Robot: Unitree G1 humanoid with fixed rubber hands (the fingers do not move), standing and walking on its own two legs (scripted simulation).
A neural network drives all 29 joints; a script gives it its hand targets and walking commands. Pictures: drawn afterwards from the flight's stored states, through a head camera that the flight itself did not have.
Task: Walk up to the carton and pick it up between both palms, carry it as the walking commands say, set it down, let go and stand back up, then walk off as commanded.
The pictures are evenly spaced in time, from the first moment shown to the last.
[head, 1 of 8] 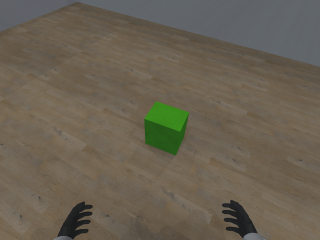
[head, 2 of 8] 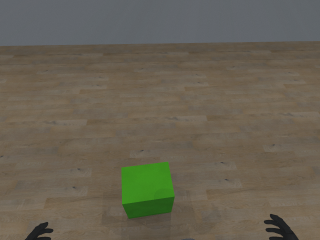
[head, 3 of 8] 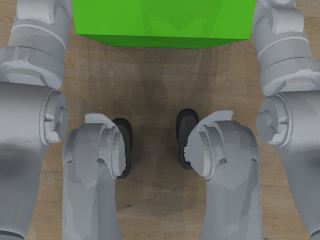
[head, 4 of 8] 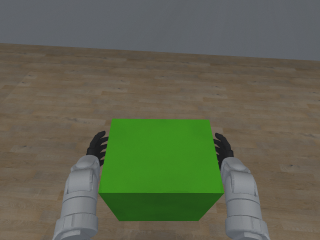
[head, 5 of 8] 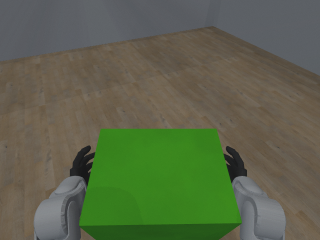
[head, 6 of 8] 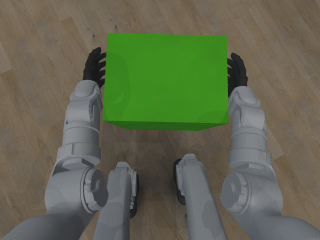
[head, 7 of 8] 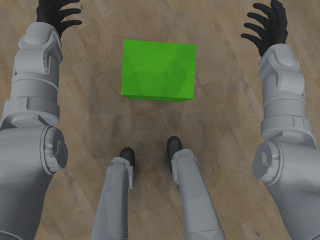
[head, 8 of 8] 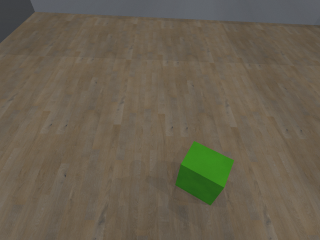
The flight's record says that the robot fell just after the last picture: no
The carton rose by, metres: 0.66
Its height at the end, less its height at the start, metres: +0.00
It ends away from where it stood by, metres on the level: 0.75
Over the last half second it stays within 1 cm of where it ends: yes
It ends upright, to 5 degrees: yes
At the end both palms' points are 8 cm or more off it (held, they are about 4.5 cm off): yes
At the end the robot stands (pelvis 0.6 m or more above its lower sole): yes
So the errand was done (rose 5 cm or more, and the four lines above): yes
